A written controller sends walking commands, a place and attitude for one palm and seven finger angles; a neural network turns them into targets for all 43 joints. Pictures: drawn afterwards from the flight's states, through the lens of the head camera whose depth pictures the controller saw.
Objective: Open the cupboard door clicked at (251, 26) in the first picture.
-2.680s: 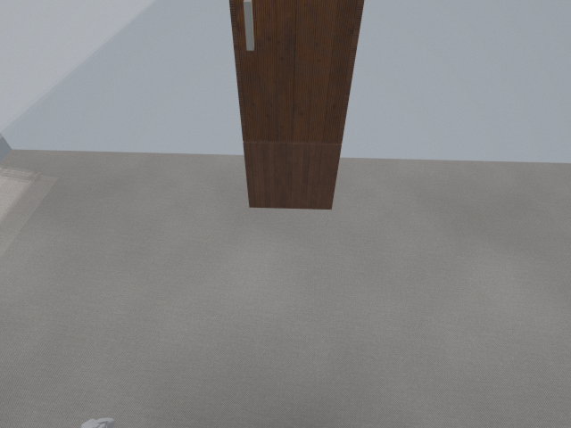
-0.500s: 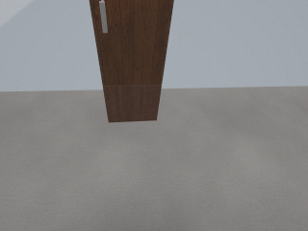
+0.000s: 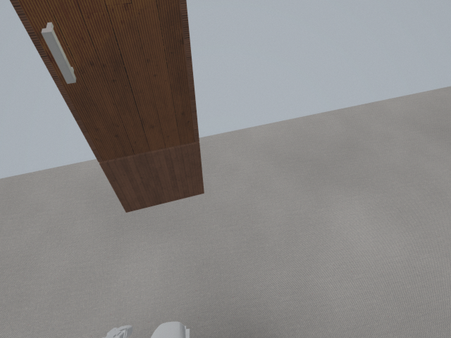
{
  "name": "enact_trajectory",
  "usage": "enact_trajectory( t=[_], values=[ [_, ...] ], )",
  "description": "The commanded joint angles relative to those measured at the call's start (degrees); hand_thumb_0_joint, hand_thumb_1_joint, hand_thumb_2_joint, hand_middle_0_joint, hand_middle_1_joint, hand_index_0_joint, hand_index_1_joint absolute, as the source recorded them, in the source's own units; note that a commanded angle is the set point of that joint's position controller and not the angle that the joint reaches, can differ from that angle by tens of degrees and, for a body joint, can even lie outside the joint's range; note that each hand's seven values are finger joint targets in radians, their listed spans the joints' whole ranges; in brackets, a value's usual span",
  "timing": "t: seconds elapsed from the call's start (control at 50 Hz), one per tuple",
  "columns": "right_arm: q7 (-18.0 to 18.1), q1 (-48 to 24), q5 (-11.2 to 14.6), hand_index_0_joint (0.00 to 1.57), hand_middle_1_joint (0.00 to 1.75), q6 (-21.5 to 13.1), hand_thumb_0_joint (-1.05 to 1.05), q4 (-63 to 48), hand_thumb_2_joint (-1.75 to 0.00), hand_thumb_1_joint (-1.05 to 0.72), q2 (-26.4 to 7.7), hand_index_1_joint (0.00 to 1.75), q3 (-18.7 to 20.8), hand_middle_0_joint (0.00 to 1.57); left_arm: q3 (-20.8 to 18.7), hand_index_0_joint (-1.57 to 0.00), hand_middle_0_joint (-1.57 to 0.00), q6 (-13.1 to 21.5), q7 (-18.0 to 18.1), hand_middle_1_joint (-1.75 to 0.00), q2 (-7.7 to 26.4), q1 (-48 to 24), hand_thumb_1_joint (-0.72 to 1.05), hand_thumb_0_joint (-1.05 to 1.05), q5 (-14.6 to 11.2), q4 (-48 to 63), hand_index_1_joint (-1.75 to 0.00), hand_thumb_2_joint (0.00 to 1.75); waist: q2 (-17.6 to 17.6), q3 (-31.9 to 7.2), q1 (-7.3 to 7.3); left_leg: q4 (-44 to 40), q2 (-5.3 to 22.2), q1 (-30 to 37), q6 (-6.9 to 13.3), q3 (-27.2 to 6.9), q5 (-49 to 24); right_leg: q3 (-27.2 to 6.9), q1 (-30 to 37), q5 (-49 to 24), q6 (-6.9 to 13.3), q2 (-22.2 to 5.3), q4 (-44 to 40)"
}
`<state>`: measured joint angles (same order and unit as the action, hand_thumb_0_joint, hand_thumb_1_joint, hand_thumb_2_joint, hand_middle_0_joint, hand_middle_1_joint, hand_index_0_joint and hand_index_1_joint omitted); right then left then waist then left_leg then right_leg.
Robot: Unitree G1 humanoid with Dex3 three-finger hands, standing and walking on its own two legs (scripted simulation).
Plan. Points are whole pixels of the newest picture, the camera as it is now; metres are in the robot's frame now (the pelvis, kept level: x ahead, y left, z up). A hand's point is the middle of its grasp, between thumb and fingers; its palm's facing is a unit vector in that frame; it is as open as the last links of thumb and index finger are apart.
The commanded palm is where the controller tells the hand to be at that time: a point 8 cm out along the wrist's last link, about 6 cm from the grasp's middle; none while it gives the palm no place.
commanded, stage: turn to face it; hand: left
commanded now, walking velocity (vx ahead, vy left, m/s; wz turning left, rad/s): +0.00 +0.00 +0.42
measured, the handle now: (60, 53) +0.75 +0.43 +0.11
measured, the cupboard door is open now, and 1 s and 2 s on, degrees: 0 0 0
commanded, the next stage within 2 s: take the last steps up to it in 0.50 s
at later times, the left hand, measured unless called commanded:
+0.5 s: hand out of the picture +0.05 +0.24 -0.16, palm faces +0.20 -0.95 -0.22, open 7.3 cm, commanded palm none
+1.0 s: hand out of the picture +0.01 +0.16 -0.15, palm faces +0.37 -0.91 -0.16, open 7.3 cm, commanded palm none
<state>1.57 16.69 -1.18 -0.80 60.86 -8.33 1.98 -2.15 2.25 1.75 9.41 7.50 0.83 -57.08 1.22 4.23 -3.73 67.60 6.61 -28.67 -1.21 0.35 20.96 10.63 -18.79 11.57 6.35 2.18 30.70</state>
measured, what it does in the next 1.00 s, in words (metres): walks ahead, turning left: left foot, then right foot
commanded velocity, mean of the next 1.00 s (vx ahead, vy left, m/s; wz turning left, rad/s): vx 0.12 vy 0.00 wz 0.19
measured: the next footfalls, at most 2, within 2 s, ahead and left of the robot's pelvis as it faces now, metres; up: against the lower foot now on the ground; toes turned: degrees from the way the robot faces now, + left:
left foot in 0.24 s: +0.11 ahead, +0.15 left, +0.00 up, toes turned +13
right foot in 0.66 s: +0.13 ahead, -0.09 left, +0.00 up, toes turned +7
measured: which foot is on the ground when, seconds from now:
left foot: up 0.00-0.22, down 0.24-0.66, up 0.68-1.00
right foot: down 0.00-0.26, up 0.28-0.64, down 0.66-1.00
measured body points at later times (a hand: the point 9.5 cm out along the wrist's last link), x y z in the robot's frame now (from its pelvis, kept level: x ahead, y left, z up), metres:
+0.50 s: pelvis +0.07 +0.05 +0.01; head +0.10 +0.07 +0.46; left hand +0.04 +0.29 -0.15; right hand +0.16 -0.18 -0.13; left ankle +0.07 +0.14 -0.73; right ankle +0.06 -0.10 -0.68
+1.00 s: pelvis +0.12 +0.03 +0.02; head +0.14 +0.04 +0.46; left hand -0.01 +0.21 -0.14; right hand +0.25 -0.18 -0.14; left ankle +0.12 +0.17 -0.70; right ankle +0.09 -0.10 -0.73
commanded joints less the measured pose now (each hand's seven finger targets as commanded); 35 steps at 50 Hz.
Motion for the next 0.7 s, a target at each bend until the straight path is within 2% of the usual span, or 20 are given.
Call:
enact_trajectory(
  t=[0.0, 0.08, 0.14, 0.16, 0.18, 0.2, 0.22, 0.24, 0.26, 0.28, 0.32, 0.34, 0.38, 0.5, 0.56, 0.6, 0.62, 0.64, 0.66, 0.68],
  values=[
    [-0.4, 10.0, 0.1, 0.2, 0.3, 2.0, 0.0, 0.5, -0.9, -0.9, -0.3, 0.3, 0.1, 0.2, -0.8, -0.2, -0.2, -0.1, -0.3, -0.3, 5.3, 3.3, 0.9, 0.0, 0.4, 2.3, -0.3, 0.9, -6.2, -3.1, 0.64, -8.9, 0.6, 7.2, -0.6, 1.7, -3.0, -8.2, -4.3, -7.6, 2.2, -16.9, -17.2],
    [-1.0, 2.3, 0.1, 0.2, 0.3, 1.6, 0.0, -2.4, -0.9, -0.9, -1.3, 0.3, 0.1, 0.2, -1.5, -0.2, -0.2, -0.9, -0.1, -0.3, 6.8, 6.4, 0.9, 0.0, 0.4, 1.8, -0.3, 0.9, -6.6, -1.9, 4.03, -19.0, -0.4, 5.4, -1.0, 3.8, 0.2, -9.0, 2.7, -8.5, 3.1, -19.2, -15.0],
    [-1.2, 0.8, 0.2, 0.2, 0.3, 1.3, 0.0, -3.2, -0.9, -0.9, -1.5, 0.3, 0.1, 0.2, -2.0, -0.2, -0.2, -1.4, 0.1, -0.3, 7.9, 7.7, 0.9, 0.0, 0.3, 1.4, -0.3, 0.9, -6.8, -2.1, 4.53, -27.1, -1.4, 8.7, -0.7, 5.2, -1.3, -7.7, 5.2, -10.8, 2.1, -19.5, -10.9],
    [-1.2, 1.5, 0.1, 0.2, 0.3, 1.2, 0.0, -3.1, -0.9, -0.9, -2.1, 0.3, 0.2, 0.2, -2.1, -0.2, -0.2, -1.6, 0.1, -0.3, 8.0, 7.8, 0.9, 0.0, 0.2, 1.3, -0.3, 0.9, -7.1, -2.7, 4.06, -31.3, -1.5, 11.0, -0.5, 5.3, -3.6, -6.6, 5.8, -10.8, 1.0, -18.9, -8.7],
    [-1.2, 2.8, 0.1, 0.2, 0.3, 1.1, 0.0, -2.7, -0.9, -0.9, -3.2, 0.3, 0.4, 0.2, -2.2, -0.2, -0.2, -1.8, 0.1, -0.3, 7.9, 7.8, 0.9, 0.0, -0.1, 1.3, -0.3, 0.9, -5.2, -3.3, 3.51, -36.1, -1.4, 14.9, -0.3, 5.2, -7.6, -5.0, 4.9, -8.7, -0.7, -18.0, -5.8],
    [-1.3, 4.3, 0.0, 0.2, 0.3, 0.8, 0.0, -2.5, -0.9, -0.9, -5.5, 0.3, 0.8, 0.2, -2.1, -0.2, -0.2, -2.2, 0.0, -0.3, 6.6, 8.6, 0.9, 0.0, -0.2, 1.4, -0.3, 0.9, 2.3, -4.3, 3.14, -41.5, 2.6, 18.8, 1.4, -0.8, -16.9, -2.3, 1.6, -2.3, -3.7, -14.9, 0.2],
    [-1.0, 4.7, -0.4, 0.2, 0.3, 0.7, 0.0, -3.2, -0.9, -0.9, -9.6, 0.3, 1.5, 0.2, -1.8, -0.2, -0.2, -2.5, 0.0, -0.3, 4.1, 10.0, 0.9, 0.0, -0.5, 2.3, -0.3, 0.9, 11.8, -3.6, 3.54, -45.1, 11.3, 19.7, 6.2, -11.1, -29.3, 0.2, -2.5, 9.0, -7.4, -9.6, 5.7],
    [-0.6, 4.3, -0.5, 0.2, 0.3, 0.7, 0.0, -3.0, -0.9, -0.9, -10.3, 0.3, 1.5, 0.2, -1.2, -0.2, -0.2, -2.7, 0.2, -0.3, 3.9, 7.7, 0.9, 0.0, -0.4, 3.1, -0.3, 0.9, 15.5, -3.2, 2.4, -49.9, 15.0, 18.1, 10.9, -17.6, -32.3, -1.3, -3.9, 20.8, -8.5, -6.4, 14.5],
    [0.0, 3.5, -0.6, 0.2, 0.3, 0.5, 0.0, -2.8, -0.9, -0.9, -10.5, 0.3, 1.4, 0.2, -1.3, -0.2, -0.2, -3.0, 0.3, -0.3, 4.4, 5.6, 0.9, 0.0, -0.1, 3.1, -0.3, 0.9, 15.0, -2.7, 1.87, -51.8, 15.0, 17.2, 12.5, -18.8, -29.7, -5.2, -5.4, 23.5, -8.1, -6.5, 21.8],
    [0.3, 2.2, -0.5, 0.2, 0.3, 0.4, 0.0, -3.0, -0.9, -0.9, -10.3, 0.3, 1.4, 0.2, -1.5, -0.2, -0.2, -2.9, 0.1, -0.3, 4.6, 5.5, 0.9, 0.0, 0.0, 2.7, -0.3, 0.9, 11.8, -3.3, 2.39, -50.7, 14.0, 19.1, 12.7, -17.6, -30.9, -7.6, -8.1, 21.4, -8.0, -7.1, 25.5],
    [0.6, 0.3, -0.2, 0.2, 0.3, -0.1, 0.0, -3.4, -0.9, -0.9, -9.8, 0.3, 1.2, 0.2, -1.5, -0.2, -0.2, -2.6, -0.4, -0.3, 4.5, 6.0, 0.9, 0.0, 0.0, 1.6, -0.3, 0.9, 5.8, -5.6, 3.28, -48.3, 11.9, 22.9, 12.2, -12.6, -38.1, -9.1, -9.4, 17.2, -8.6, -7.5, 26.9],
    [0.7, -0.3, 0.0, 0.2, 0.3, -0.2, 0.0, -3.4, -0.9, -0.9, -10.2, 0.3, 1.4, 0.2, -1.4, -0.2, -0.2, -2.6, -0.4, -0.3, 4.2, 6.9, 0.9, 0.0, 0.0, 1.0, -0.3, 0.9, 4.8, -7.2, 3.38, -47.7, 10.7, 25.0, 11.8, -10.2, -40.2, -8.9, -9.0, 16.0, -9.0, -7.4, 26.3],
    [0.6, -0.4, 0.2, 0.2, 0.3, -0.1, 0.0, -3.3, -0.9, -0.9, -10.7, 0.3, 1.7, 0.2, -1.2, -0.2, -0.2, -2.9, -0.3, -0.3, 4.1, 7.5, 0.9, 0.0, -0.1, 0.4, -0.3, 0.9, 4.7, -8.3, 2.93, -47.3, 9.3, 26.4, 11.3, -7.7, -41.2, -8.3, -7.8, 15.0, -9.5, -6.9, 23.8],
    [0.2, -1.2, 0.0, 0.2, 0.3, 0.8, 0.0, -3.1, -0.9, -0.9, -11.6, 0.3, 2.4, 0.2, -1.1, -0.2, -0.2, -3.3, -0.1, -0.3, 4.0, 6.5, 0.9, 0.0, -0.2, 1.0, -0.3, 0.9, 6.8, -6.7, 2.22, -47.4, 8.5, 23.9, 11.2, -9.4, -37.7, -7.5, -3.5, 15.1, -9.6, -5.7, 13.7],
    [-0.1, -3.7, 0.0, 0.2, 0.3, 1.2, 0.0, -3.7, -0.9, -0.9, -11.8, 0.3, 2.7, 0.2, -1.1, -0.2, -0.2, -3.2, 0.1, -0.3, 4.0, 9.4, 0.9, 0.0, -0.2, 0.1, -0.3, 0.9, 7.6, -6.1, 3.61, -46.9, 7.1, 19.6, 10.0, -9.6, -31.3, -6.6, 1.9, 10.0, -9.3, -4.8, 6.9],
    [-0.4, -4.5, 0.4, 0.2, 0.3, 1.2, 0.0, -3.8, -0.9, -0.9, -10.5, 0.3, 2.4, 0.2, -1.0, -0.2, -0.2, -2.3, 0.3, -0.3, 4.3, 13.0, 0.9, 0.0, -0.1, -1.2, -0.3, 0.9, 4.9, -7.3, 5.46, -43.5, 4.2, 15.2, 7.0, -8.1, -21.6, -6.9, 10.6, 0.9, -9.2, -5.3, -5.6],
    [-0.7, -4.0, 0.8, 0.2, 0.3, 1.1, 0.0, -3.9, -0.9, -0.9, -7.7, 0.3, 2.0, 0.2, -1.2, -0.2, -0.2, -1.6, 0.4, -0.3, 6.7, 14.1, 0.9, 0.0, 0.4, -1.6, -0.3, 0.9, -1.9, -7.1, 5.77, -38.3, 0.2, 9.2, 4.0, -4.6, -8.9, -13.1, 15.7, 3.2, -7.9, -10.9, -12.2],
    [-1.1, -4.3, 0.9, 0.2, 0.3, 1.2, 0.0, -5.1, -0.9, -0.9, -4.2, 0.3, 1.2, 0.2, -1.7, -0.2, -0.2, -1.3, 0.4, -0.3, 11.0, 14.0, 0.9, 0.0, 0.9, -1.7, -0.3, 0.9, -14.3, -4.1, 5.5, -31.2, -6.2, 1.9, 0.8, 1.5, 5.3, -25.0, 15.2, 12.5, -3.4, -21.1, -18.4],
    [-1.4, -7.5, 0.1, 0.2, 0.3, 1.9, 0.0, -6.8, -0.9, -0.9, -6.2, 0.3, 1.7, 0.2, -2.1, -0.2, -0.2, -1.5, 0.1, -0.3, 12.9, 14.8, 0.9, 0.0, 0.8, -0.7, -0.3, 0.9, -16.7, -0.9, 7.81, -22.9, -5.7, -0.7, 0.7, 0.6, 11.1, -31.1, 9.4, 23.0, 0.9, -25.7, -23.2],
    [-1.6, -9.6, -0.3, 0.2, 0.3, 2.1, 0.0, -7.2, -0.9, -0.9, -7.3, 0.3, 2.1, 0.2, -2.2, -0.2, -0.2, -1.1, 0.1, -0.3, 11.8, 14.7, 0.9, 0.0, 0.8, -0.8, -0.3, 0.9, -18.3, 3.1, 7.82, -16.9, -4.4, -3.7, 1.2, -1.2, 8.6, -33.4, 6.4, 25.3, 1.8, -24.7, -25.1]
  ],
)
